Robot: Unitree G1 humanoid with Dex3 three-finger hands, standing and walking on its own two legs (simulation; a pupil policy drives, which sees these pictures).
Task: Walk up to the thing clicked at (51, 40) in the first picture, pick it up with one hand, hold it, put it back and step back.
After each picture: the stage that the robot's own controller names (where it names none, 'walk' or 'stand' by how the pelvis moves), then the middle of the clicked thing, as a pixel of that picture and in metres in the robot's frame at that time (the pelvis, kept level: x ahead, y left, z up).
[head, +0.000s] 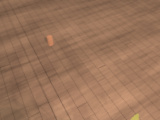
stand; (50, 40) +1.45 +0.36 -0.72
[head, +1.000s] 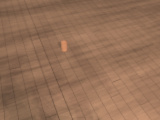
walk; (64, 46) +1.34 +0.15 -0.70
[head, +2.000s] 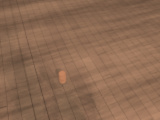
walk; (62, 77) +0.87 +0.14 -0.71
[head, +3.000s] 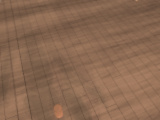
walk; (58, 111) +0.54 +0.18 -0.70
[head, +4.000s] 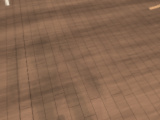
stand; out of the picture +0.39 +0.13 -0.71
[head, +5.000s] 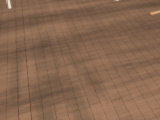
stand; out of the picture +0.37 +0.14 -0.72
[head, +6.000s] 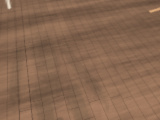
stand; out of the picture +0.39 +0.15 -0.73
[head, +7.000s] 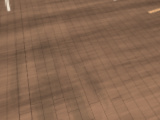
stand; out of the picture +0.38 +0.15 -0.73
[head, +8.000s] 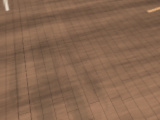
stand; out of the picture +0.37 +0.15 -0.73
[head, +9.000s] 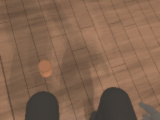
go down; (45, 68) +0.46 +0.14 -0.40
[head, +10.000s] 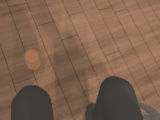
go down; (32, 59) +0.47 +0.16 -0.32
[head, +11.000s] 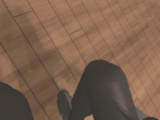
close in; out of the picture +0.47 +0.20 -0.24
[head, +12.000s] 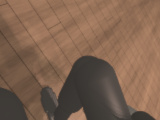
close; out of the picture +0.46 +0.22 -0.24
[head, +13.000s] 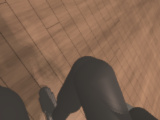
lift; out of the picture +0.42 +0.19 -0.24
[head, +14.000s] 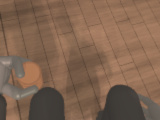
lift; (30, 78) +0.34 +0.18 -0.06
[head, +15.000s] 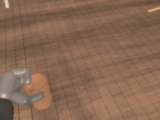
hold; (39, 92) +0.32 +0.15 +0.04
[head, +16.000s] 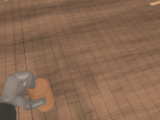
hold; (42, 95) +0.31 +0.15 +0.01
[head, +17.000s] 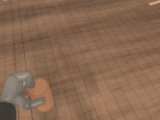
hold; (41, 95) +0.31 +0.15 +0.01
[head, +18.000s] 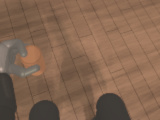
crouch; (34, 61) +0.42 +0.14 -0.08
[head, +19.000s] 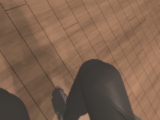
lower; out of the picture +0.46 +0.23 -0.22
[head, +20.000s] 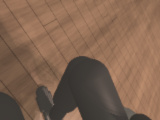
lower; out of the picture +0.46 +0.24 -0.25
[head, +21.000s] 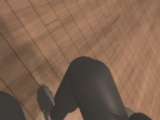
lower; out of the picture +0.46 +0.23 -0.25
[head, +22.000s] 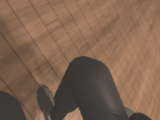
lower; out of the picture +0.46 +0.23 -0.25
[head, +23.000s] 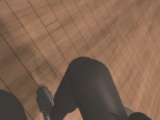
loosen; out of the picture +0.46 +0.22 -0.25
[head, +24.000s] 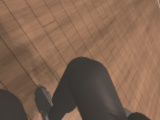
withdraw; out of the picture +0.45 +0.21 -0.25
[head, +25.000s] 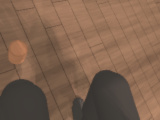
stand; (17, 53) +0.46 +0.17 -0.27
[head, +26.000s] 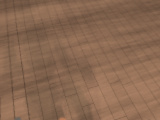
stand; out of the picture +0.39 +0.11 -0.64
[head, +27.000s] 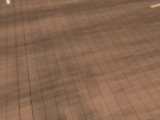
stand; out of the picture +0.40 +0.11 -0.67
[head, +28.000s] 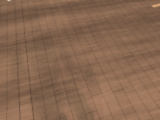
stand; out of the picture +0.39 +0.11 -0.67
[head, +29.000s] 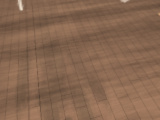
walk; out of the picture +0.41 +0.10 -0.72
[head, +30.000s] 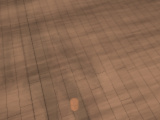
walk; (74, 104) +0.49 +0.06 -0.71
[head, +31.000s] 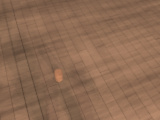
walk; (58, 75) +0.75 +0.15 -0.70
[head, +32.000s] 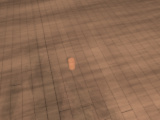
stand; (71, 63) +1.06 +0.14 -0.70
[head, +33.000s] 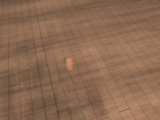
stand; (69, 63) +1.05 +0.13 -0.72
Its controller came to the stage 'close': yes
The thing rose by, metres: 0.72
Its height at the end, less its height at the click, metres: +0.00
